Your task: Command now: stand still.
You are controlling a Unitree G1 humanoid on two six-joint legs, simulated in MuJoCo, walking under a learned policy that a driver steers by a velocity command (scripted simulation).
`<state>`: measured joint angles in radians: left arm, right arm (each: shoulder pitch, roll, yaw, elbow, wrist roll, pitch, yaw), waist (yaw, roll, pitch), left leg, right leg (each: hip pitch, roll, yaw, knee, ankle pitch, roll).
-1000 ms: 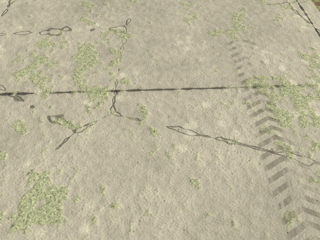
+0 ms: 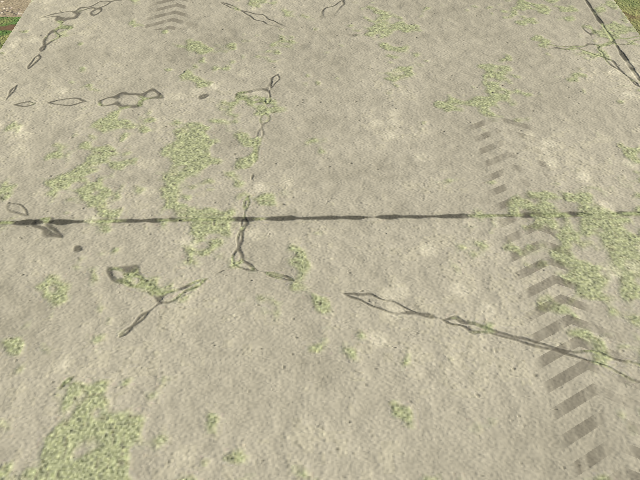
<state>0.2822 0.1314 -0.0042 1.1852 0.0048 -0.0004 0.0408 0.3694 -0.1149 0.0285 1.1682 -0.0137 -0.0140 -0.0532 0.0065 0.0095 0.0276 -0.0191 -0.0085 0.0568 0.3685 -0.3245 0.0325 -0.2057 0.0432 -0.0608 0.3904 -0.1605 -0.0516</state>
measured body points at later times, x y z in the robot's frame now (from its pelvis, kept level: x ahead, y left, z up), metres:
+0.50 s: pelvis +0.09 -0.03 -0.02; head +0.11 -0.06 +0.43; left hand +0.17 +0.21 -0.15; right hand -0.06 -0.25 -0.17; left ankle -0.08 +0.09 -0.74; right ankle +0.15 -0.12 -0.74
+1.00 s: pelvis +0.35 -0.04 -0.02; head +0.39 -0.03 +0.43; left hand +0.24 +0.18 -0.16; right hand +0.54 -0.25 -0.14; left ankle +0.49 +0.04 -0.74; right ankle +0.16 -0.12 -0.74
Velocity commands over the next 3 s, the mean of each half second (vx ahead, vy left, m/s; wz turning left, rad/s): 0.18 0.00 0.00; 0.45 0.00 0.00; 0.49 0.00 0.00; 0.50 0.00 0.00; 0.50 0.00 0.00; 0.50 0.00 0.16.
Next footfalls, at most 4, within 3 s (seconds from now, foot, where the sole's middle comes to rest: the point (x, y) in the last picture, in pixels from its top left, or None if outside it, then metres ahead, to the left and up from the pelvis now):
0.48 right None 0.19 -0.13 -0.78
1.00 left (316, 477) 0.53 0.04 -0.78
1.58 right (392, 349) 0.84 -0.14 -0.78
2.14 left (321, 252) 1.15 0.04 -0.78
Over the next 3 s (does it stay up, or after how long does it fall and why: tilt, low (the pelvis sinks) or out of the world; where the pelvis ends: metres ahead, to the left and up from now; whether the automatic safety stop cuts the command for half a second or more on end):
stays up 1.44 -0.08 0.00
